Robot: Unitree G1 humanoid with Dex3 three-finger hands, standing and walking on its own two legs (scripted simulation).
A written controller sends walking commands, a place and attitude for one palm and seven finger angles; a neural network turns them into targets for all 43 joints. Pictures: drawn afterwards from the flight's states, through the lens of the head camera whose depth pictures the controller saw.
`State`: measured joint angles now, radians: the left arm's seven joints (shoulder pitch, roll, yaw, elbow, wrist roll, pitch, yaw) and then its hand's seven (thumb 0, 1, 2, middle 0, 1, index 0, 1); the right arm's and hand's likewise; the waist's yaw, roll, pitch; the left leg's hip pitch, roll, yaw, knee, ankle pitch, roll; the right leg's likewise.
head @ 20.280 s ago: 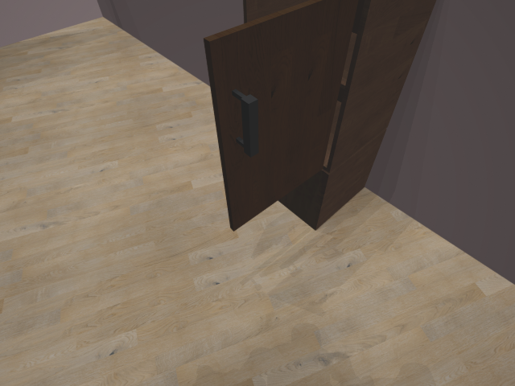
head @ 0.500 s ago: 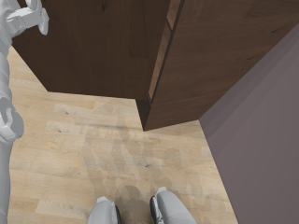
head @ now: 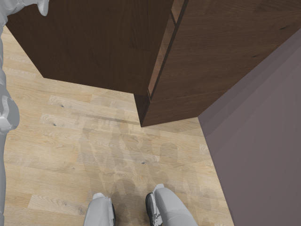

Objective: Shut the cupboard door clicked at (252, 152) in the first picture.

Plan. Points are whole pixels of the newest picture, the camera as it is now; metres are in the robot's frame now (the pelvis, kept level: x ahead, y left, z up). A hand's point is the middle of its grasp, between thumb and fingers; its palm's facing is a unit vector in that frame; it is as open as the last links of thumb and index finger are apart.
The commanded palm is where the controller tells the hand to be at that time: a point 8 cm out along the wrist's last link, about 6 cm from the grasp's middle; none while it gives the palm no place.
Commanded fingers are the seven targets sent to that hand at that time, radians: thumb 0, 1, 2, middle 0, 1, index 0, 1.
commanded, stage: pull the fist back off the door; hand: left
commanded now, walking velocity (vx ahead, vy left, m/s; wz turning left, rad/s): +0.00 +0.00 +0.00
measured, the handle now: out of the picture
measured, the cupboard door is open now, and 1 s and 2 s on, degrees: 70 65 65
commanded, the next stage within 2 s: draw the hand back to the body in 0.94 s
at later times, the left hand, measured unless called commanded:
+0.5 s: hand out of the picture +0.60 +0.11 +0.15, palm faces +0.05 -1.00 +0.02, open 3.1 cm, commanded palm +0.57 +0.16 +0.15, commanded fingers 0.00 0.90 0.90 -1.30 -1.50 -1.30 -1.50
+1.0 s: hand (56, 20) +0.53 +0.11 +0.15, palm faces +0.01 -1.00 -0.03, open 3.1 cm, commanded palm +0.51 +0.16 +0.15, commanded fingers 0.00 0.90 0.90 -1.30 -1.50 -1.30 -1.50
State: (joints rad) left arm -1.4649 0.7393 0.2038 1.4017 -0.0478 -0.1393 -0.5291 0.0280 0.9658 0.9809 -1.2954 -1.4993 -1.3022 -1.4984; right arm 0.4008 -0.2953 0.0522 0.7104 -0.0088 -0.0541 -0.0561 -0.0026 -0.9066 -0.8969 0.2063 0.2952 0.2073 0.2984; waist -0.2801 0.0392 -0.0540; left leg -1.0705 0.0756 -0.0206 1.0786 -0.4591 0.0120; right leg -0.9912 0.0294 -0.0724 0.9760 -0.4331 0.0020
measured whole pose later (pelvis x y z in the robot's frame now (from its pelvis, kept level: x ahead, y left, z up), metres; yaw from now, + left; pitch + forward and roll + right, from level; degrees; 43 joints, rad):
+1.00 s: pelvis +0.02 +0.00 +0.03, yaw +1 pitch +17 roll -2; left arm -0.98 0.30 0.25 1.17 -0.05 -0.31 -0.02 0.02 0.90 0.90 -1.30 -1.50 -1.31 -1.50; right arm 0.39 -0.27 -0.02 0.66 -0.02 0.00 0.04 0.00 -0.91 -0.90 0.20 0.29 0.20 0.30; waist -0.16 0.05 -0.11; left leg -0.76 0.05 0.01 0.88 -0.42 0.01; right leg -0.70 0.00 -0.04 0.81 -0.41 0.01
